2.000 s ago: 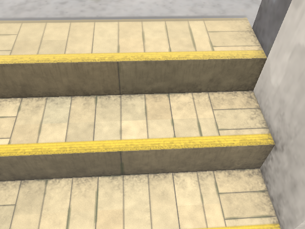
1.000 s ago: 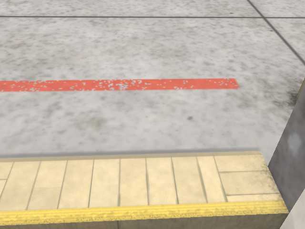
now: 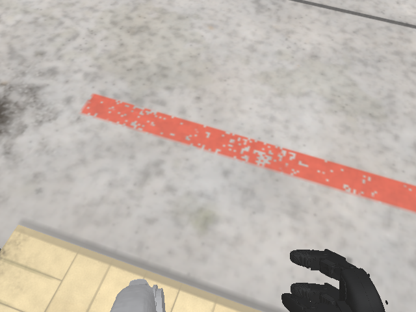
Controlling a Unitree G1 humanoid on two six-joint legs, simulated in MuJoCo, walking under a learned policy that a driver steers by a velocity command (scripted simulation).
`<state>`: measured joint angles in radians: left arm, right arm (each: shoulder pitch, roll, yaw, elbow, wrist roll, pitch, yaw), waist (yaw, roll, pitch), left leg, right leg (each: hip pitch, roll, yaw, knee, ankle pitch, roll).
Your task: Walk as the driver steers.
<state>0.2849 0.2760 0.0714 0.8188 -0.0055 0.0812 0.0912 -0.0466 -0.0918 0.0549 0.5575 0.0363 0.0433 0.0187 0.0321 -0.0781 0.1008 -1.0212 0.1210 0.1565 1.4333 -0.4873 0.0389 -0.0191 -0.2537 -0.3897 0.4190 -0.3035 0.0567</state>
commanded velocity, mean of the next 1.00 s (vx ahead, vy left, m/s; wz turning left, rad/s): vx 0.01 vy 0.00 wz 0.10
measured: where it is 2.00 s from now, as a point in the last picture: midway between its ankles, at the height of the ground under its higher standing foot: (200, 185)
